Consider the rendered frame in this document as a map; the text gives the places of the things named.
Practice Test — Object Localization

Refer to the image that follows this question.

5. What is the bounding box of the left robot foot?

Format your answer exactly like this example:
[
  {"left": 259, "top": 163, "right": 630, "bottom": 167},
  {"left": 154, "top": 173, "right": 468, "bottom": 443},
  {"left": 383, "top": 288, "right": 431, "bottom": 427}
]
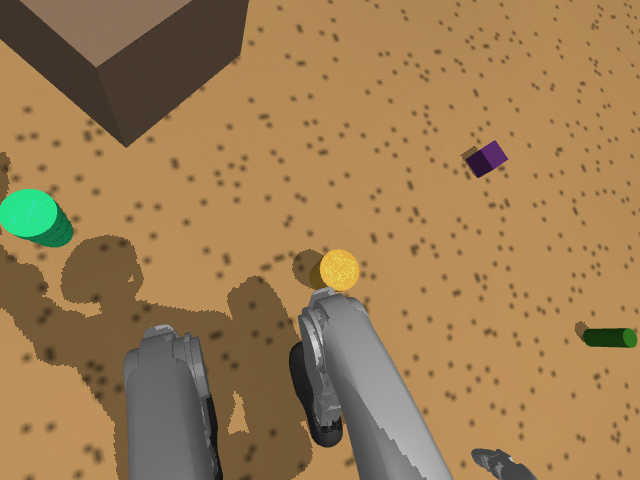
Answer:
[{"left": 206, "top": 393, "right": 223, "bottom": 480}]

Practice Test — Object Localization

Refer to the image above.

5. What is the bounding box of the right robot foot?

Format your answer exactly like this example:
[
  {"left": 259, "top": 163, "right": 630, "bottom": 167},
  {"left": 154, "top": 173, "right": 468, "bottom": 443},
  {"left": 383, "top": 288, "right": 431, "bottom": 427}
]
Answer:
[{"left": 289, "top": 341, "right": 343, "bottom": 448}]

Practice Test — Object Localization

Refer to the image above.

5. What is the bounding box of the right robot hand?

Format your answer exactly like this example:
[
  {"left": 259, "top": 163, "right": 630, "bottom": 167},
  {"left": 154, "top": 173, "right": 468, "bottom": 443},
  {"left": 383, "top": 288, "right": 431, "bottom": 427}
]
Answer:
[{"left": 471, "top": 448, "right": 538, "bottom": 480}]

